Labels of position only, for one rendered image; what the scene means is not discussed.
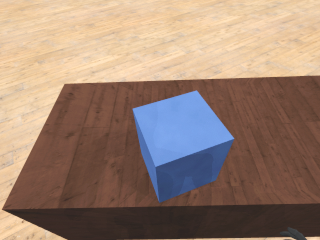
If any pedestal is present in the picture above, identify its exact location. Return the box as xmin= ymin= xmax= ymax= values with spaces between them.
xmin=2 ymin=75 xmax=320 ymax=240

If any carton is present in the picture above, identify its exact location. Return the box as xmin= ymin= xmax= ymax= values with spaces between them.
xmin=132 ymin=90 xmax=234 ymax=203

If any robot right hand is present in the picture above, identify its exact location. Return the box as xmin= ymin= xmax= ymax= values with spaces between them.
xmin=280 ymin=227 xmax=307 ymax=240

